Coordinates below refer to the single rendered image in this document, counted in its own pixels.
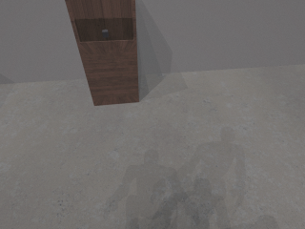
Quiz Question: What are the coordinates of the handle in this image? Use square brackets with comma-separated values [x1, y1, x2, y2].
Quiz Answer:
[102, 29, 109, 38]

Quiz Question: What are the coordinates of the cabinet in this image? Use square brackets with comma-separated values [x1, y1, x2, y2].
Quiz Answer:
[65, 0, 139, 106]

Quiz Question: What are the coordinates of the drawer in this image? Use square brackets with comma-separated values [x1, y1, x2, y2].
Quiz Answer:
[74, 17, 133, 42]

